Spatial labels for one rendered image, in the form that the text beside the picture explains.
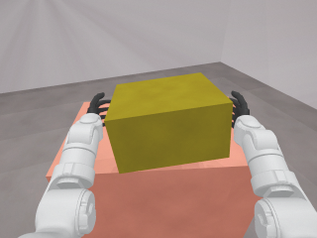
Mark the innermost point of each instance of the robot left upper arm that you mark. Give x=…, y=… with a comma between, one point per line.
x=65, y=213

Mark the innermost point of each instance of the robot right forearm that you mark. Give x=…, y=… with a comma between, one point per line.
x=271, y=177

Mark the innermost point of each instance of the robot left forearm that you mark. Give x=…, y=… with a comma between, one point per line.
x=75, y=169

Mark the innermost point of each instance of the robot right upper arm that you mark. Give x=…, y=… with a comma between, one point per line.
x=285, y=217

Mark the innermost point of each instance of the carton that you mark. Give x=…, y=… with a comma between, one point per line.
x=169, y=121

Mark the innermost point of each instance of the left robot hand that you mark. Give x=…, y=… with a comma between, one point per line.
x=96, y=103

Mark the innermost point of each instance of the pedestal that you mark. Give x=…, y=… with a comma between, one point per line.
x=209, y=199

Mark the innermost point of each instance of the right robot hand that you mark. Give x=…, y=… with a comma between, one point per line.
x=241, y=106

